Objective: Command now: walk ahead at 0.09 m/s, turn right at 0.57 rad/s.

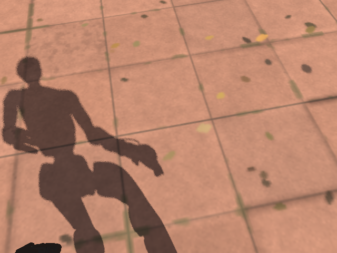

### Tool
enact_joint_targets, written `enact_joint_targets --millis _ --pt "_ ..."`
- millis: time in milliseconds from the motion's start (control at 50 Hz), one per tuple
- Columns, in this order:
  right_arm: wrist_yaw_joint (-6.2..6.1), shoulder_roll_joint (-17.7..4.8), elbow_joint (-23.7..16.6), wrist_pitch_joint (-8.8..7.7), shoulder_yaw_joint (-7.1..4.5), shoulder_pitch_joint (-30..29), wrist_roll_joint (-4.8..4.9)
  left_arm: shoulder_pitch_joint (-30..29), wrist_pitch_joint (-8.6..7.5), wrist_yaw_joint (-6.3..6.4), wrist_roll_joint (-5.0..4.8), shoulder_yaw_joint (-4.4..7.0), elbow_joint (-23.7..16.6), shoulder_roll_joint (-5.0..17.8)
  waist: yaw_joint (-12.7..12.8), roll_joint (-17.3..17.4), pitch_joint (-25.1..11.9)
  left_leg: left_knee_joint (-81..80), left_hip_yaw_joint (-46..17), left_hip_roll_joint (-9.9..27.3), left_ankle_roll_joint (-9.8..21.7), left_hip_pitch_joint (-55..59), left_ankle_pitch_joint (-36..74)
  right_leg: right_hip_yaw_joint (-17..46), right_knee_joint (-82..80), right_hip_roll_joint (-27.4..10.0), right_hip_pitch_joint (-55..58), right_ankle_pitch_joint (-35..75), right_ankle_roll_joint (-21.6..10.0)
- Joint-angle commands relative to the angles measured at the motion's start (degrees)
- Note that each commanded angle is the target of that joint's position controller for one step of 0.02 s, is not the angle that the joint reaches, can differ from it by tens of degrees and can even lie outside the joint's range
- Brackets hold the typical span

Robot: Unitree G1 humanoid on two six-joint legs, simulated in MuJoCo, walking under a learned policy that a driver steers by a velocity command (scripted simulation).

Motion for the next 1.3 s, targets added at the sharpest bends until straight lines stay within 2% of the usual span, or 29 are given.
enact_joint_targets --millis 20,60,100,180,240,300,340,360,380,420,460,560,620,640,680,740,800,840,860,880,900,920,960,980,1080,1160,1240,1280,1300 --pt "-0.01 -7.3 -5.5 0.1 -0.9 0.2 0.52 6.7 -1.14 0.41 -1.01 2.82 -3.6 9.8 4.0 -4.0 -18.3 17.1 -8.9 -0.5 0.4 -23.1 1.6 28.8 -14.6 -17.9 31.9 16.2 -14.3" --pt "-1.21 -7.3 -5.3 1.22 -1.03 -0.9 -0.61 2.9 -0.45 1.29 -1.04 2.1 -4.0 8.1 1.5 -3.0 -13.0 9.5 -9.4 1.4 0.3 -18.6 6.8 24.2 -16.7 -14.1 20.8 10.2 -10.8" --pt "-1.26 -6.2 -4.2 1.83 -0.8 1.4 -0.58 0.9 -0.17 1.91 0.39 1.9 -4.6 7.8 0.1 -4.8 -13.3 5.6 -7.8 0.5 -0.4 -13.3 9.2 20.6 -17.2 -12.4 16.0 13.9 -10.2" --pt "-1.51 -3.3 -2.9 2.44 0.4 2.2 -0.51 0.9 0.0 2.83 0.44 1.35 -3.5 6.5 0.7 -5.1 -15.3 -4.5 -6.9 1.3 -1.9 -8.0 13.0 16.0 -16.8 -11.3 14.2 12.1 -9.7" --pt "-1.06 -2.3 -2.6 2.79 1.0 1.2 -0.31 0.5 -0.03 2.37 1.36 -0.19 -1.7 3.1 1.9 -7.0 -13.6 -12.5 -6.3 2.5 -1.6 -1.5 16.3 14.3 -18.4 -10.6 10.3 -1.3 -8.5" --pt "-0.43 -2.5 -2.2 2.4 1.05 1.6 -0.3 0.0 -0.2 1.6 1.55 -0.73 0.4 3.0 1.1 -7.0 -9.6 -23.6 -4.0 1.1 0.2 4.3 20.0 13.6 -17.8 -10.1 7.8 -12.9 -6.3" --pt "-0.29 -5.2 -3.5 2.16 0.7 0.4 -1.24 2.8 -0.38 1.86 1.19 -0.75 1.9 3.3 1.6 -4.3 -7.0 -30.6 -6.7 2.5 2.8 4.4 26.0 12.6 -14.8 -7.9 8.5 -15.8 -1.8" --pt "-0.48 -9.2 -4.8 2.06 0.06 -0.8 -1.35 5.2 -0.51 2.18 1.73 -0.42 1.9 4.0 4.3 1.5 -6.2 -31.8 -12.5 7.0 4.8 2.4 32.7 9.4 -10.1 -4.1 8.8 -17.1 0.8" --pt "-0.45 -10.5 -3.8 2.17 -0.74 -1.3 -0.57 4.9 -0.64 2.52 1.75 -0.36 1.5 3.0 5.3 9.2 -5.3 -34.6 -16.0 7.6 7.8 -2.9 24.9 2.7 -7.3 -0.1 11.2 -13.1 3.3" --pt "-0.31 -7.5 -4.6 1.79 -0.19 -2.1 -0.8 0.4 -0.35 3.33 1.19 0.06 0.6 3.0 3.6 11.4 -4.2 -38.8 -20.8 8.6 8.8 -7.3 20.3 0.6 -3.0 0.7 15.5 -6.7 4.1" --pt "-0.4 -8.2 -5.2 1.47 -0.62 -1.4 -0.41 0.7 0.28 3.61 1.03 0.45 0.4 2.7 2.9 11.6 -5.1 -37.5 -22.0 8.2 8.8 -5.8 22.9 0.8 -2.7 0.3 15.7 -5.6 3.2" --pt "-1.1 -7.0 -7.6 2.43 -0.91 0.4 0.51 2.5 0.1 2.98 0.64 1.74 0.3 2.7 2.2 3.1 -8.4 -28.8 -18.6 3.1 6.5 -8.1 23.6 2.8 -6.6 -4.3 20.3 -3.0 0.7" --pt "-0.93 -4.7 -9.3 3.18 -0.71 1.7 0.51 5.0 0.03 3.36 0.77 2.6 0.8 5.8 1.8 -12.6 -10.1 -8.1 -6.8 -2.5 1.6 -15.5 6.3 19.0 -16.4 -22.0 24.6 7.1 -9.8" --pt "-0.65 -6.4 -9.8 3.47 -1.43 0.4 0.28 5.8 -0.46 3.75 1.0 2.23 0.4 5.1 3.1 -11.3 -10.2 3.5 -7.3 -0.5 0.5 -18.4 -1.8 21.9 -17.3 -26.3 24.6 14.3 -13.6" --pt "-0.38 -5.6 -9.4 4.47 -1.83 1.1 1.02 2.0 -1.04 4.22 0.62 2.1 -0.1 5.4 1.0 -5.0 -8.9 8.5 -8.7 2.1 -0.3 -19.3 0.5 15.1 -17.2 -24.0 22.6 15.4 -11.7" --pt "0.29 -2.6 -10.0 5.11 -0.58 -0.1 0.97 -0.9 -0.37 4.31 0.29 2.75 0.3 7.2 1.3 -7.2 -8.5 -3.1 -4.0 2.5 -0.6 -11.5 6.9 3.0 -16.4 -17.7 18.9 15.7 -7.5" --pt "1.64 -3.6 -11.2 5.14 -0.93 0.1 1.25 0.7 0.52 4.02 -0.56 3.17 1.1 8.0 2.0 -9.0 -11.2 -15.1 -0.6 0.7 0.5 -5.0 11.5 -0.3 -13.5 -18.3 21.0 16.8 -6.7" --pt "1.88 -4.3 -10.1 5.42 -1.69 4.1 0.95 1.1 0.79 3.71 -1.88 3.09 1.9 7.6 -0.1 -7.6 -12.0 -27.2 1.9 -1.9 3.0 2.9 20.3 -3.0 -8.3 -17.8 18.8 10.8 -3.2" --pt "1.29 -6.5 -9.8 5.42 -2.57 5.7 0.49 4.3 0.76 3.36 -1.72 2.62 3.4 5.4 0.0 -2.3 -10.7 -33.2 -1.9 -1.8 5.1 8.4 26.9 -6.4 -1.4 -15.2 13.3 2.5 1.0" --pt "0.12 -14.1 -11.3 5.07 -4.36 7.0 0.24 5.1 0.83 2.97 1.2 1.54 2.0 2.0 1.4 15.8 -9.4 -36.4 -23.8 13.3 11.4 16.8 48.5 -11.2 17.0 -8.0 -3.5 -23.1 7.4" --pt "0.58 -16.1 -13.3 3.76 -4.17 6.1 -2.13 -1.7 0.5 3.54 1.47 1.57 -1.2 3.1 -1.6 16.9 -11.4 -38.2 -36.2 21.5 22.8 12.4 52.1 -1.2 28.9 -2.0 -11.1 -32.5 9.1" --pt "1.07 -13.7 -13.0 2.55 -3.53 5.6 -2.68 -4.0 0.57 3.93 0.19 2.19 -1.1 5.2 -2.6 10.1 -11.5 -39.2 -32.3 19.3 23.0 11.6 47.2 3.0 33.7 -2.9 -11.8 -29.4 8.5" --pt "0.39 -9.9 -12.8 1.93 -2.47 0.4 -0.62 -1.4 0.81 4.74 0.12 2.66 1.3 5.6 0.9 5.6 -9.5 -38.1 -24.7 13.5 16.7 10.3 40.0 4.4 32.0 -4.5 -12.0 -19.3 7.9" --pt "-0.07 -8.3 -13.0 2.16 -1.75 -1.7 0.07 0.0 0.96 4.92 0.44 2.79 2.1 5.8 1.9 6.5 -9.8 -37.7 -22.3 12.0 15.6 8.9 42.2 4.1 31.6 -4.4 -10.1 -16.1 8.5" --pt "-0.93 -1.5 -11.1 1.63 1.11 -2.5 -1.37 2.5 1.12 3.59 -0.53 0.68 5.2 0.9 2.3 6.2 -12.5 -38.0 -13.3 8.5 13.8 8.5 42.0 3.2 17.7 -5.6 1.7 -8.2 9.9" --pt "-0.43 -3.8 -8.5 1.84 0.67 -1.2 -2.29 0.4 1.23 2.71 -0.89 0.33 4.7 2.6 -0.2 8.1 -8.4 -40.1 -14.6 10.1 15.3 5.3 30.8 1.3 5.7 -5.4 9.4 -12.1 9.3" --pt "-0.83 -6.3 -7.2 2.63 -0.29 -2.2 -0.63 2.2 0.74 2.7 -1.09 0.56 4.6 4.2 1.2 6.2 -5.6 -36.9 -16.1 11.5 15.1 6.9 33.6 -0.3 -3.9 -4.0 10.2 -7.8 7.1" --pt "-1.41 -6.1 -6.6 2.55 -0.69 0.0 -0.5 2.7 0.39 2.67 -0.44 0.83 4.1 6.3 1.0 2.4 -7.1 -33.0 -13.3 9.0 11.5 7.6 32.9 3.1 -7.3 -5.8 13.5 9.2 4.9" --pt "-1.59 -5.5 -7.5 2.23 -0.83 1.2 -1.45 2.6 0.38 2.81 -0.72 1.72 4.3 9.2 -1.3 -4.3 -8.6 -30.2 -8.9 4.5 9.2 6.0 30.0 6.1 -4.4 -7.6 15.0 18.8 2.8"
